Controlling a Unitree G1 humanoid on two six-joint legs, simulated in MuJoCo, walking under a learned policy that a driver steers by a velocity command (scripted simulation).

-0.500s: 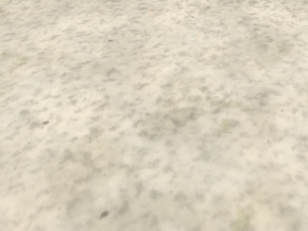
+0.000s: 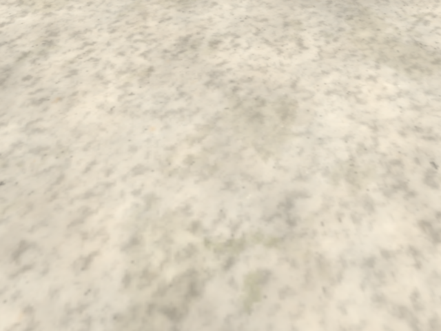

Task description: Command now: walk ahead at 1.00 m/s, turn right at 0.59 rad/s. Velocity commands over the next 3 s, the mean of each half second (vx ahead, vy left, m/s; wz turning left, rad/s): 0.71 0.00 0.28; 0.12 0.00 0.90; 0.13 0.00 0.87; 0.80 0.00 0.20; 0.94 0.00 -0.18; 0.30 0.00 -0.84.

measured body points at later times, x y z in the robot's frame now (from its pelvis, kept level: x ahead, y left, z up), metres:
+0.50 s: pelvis +0.40 -0.01 +0.01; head +0.44 +0.00 +0.46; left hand +0.46 +0.28 -0.11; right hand +0.57 -0.27 -0.10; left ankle +0.44 +0.13 -0.65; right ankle +0.40 -0.11 -0.73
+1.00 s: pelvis +0.57 +0.04 +0.00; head +0.60 +0.08 +0.45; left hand +0.59 +0.38 -0.08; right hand +0.88 -0.11 -0.07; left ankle +0.59 +0.13 -0.73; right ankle +0.75 -0.06 -0.69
